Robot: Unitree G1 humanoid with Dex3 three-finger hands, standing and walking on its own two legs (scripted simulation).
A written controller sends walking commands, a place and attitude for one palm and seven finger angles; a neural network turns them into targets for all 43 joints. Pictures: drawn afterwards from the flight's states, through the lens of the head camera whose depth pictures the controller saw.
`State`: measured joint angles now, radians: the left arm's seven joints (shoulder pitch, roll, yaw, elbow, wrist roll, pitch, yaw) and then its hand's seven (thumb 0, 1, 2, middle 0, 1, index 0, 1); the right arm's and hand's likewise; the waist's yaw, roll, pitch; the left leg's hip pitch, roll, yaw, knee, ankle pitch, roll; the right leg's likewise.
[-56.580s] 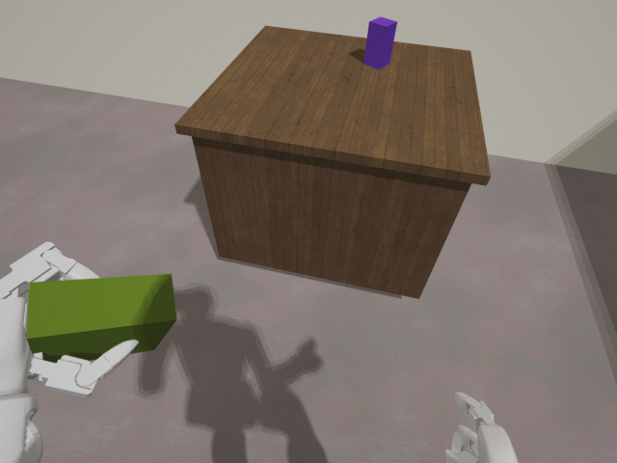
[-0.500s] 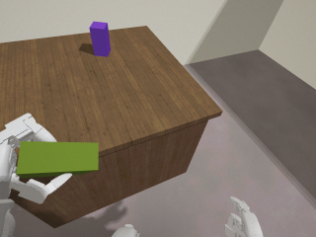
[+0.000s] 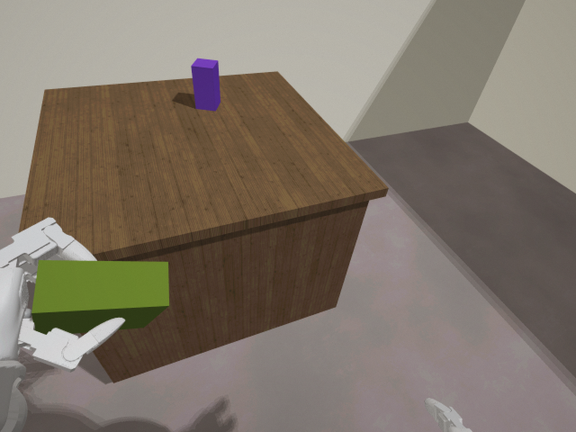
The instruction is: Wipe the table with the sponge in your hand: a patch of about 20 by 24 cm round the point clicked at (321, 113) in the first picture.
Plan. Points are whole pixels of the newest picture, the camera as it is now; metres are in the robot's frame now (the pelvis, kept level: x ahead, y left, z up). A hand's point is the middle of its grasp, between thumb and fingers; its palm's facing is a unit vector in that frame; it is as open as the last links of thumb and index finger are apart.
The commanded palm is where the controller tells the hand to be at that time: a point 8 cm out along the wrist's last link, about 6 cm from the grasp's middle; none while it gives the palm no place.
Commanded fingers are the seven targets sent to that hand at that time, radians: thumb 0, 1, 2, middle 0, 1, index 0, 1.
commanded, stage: stop stepping back and stand still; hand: left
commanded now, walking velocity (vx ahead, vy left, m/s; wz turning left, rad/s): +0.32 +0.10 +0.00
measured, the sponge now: (118, 299) +0.22 +0.21 +0.14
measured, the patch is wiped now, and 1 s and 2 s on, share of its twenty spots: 1.00 1.00 1.00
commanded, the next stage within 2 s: stand and wait in 0.88 s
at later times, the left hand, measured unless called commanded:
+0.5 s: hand (15, 419) +0.10 +0.23 +0.17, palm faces +0.39 -0.84 -0.37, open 9.2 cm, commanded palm +0.05 +0.28 +0.19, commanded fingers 0.00 0.10 1.30 -1.20 -1.60 -1.20 -1.60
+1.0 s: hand out of the picture +0.09 +0.23 +0.17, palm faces +0.46 -0.79 -0.39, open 9.2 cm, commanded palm +0.04 +0.27 +0.19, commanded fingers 0.00 0.10 1.30 -1.20 -1.60 -1.20 -1.60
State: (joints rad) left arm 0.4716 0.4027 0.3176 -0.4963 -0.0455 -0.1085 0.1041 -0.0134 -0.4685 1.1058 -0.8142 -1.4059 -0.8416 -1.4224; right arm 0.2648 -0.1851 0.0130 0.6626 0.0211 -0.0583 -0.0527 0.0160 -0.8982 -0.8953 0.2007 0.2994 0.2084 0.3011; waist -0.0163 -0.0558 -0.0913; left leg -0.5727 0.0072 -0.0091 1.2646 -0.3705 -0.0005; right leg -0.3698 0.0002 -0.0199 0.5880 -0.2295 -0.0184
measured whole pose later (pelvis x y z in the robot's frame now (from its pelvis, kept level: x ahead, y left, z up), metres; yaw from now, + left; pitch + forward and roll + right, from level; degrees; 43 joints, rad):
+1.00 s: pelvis -0.10 -0.02 +0.00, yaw +4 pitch -2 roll +0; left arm 0.48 0.37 0.34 -0.47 -0.05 -0.14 0.16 -0.01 -0.47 1.10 -0.81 -1.41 -0.84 -1.42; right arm 0.21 -0.24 -0.03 0.63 0.02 -0.11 -0.09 0.02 -0.90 -0.90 0.20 0.30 0.20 0.30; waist -0.01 0.01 0.01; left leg -0.30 0.04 0.01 0.59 -0.26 -0.01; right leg -0.30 -0.02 -0.04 0.59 -0.25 0.00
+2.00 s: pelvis -0.09 +0.00 +0.01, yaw +3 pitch -1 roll -1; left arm 0.49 0.34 0.30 -0.46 -0.05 -0.12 0.16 -0.01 -0.47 1.10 -0.81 -1.41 -0.84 -1.43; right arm 0.18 -0.20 0.01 0.62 0.01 -0.08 -0.07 0.02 -0.90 -0.90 0.20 0.30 0.21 0.30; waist 0.00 0.01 0.02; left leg -0.24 0.03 0.04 0.48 -0.22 0.01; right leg -0.21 -0.03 -0.02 0.40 -0.17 0.03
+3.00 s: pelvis -0.08 +0.00 +0.01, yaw +3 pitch -1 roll -1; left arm 0.48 0.34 0.29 -0.46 -0.06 -0.10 0.16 -0.01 -0.47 1.10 -0.81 -1.41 -0.84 -1.43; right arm 0.17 -0.20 0.01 0.60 0.01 -0.07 -0.07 0.02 -0.90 -0.90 0.20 0.30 0.21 0.30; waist 0.00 0.01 0.02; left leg -0.22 0.03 0.04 0.47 -0.23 0.00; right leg -0.20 -0.02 -0.02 0.39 -0.18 0.03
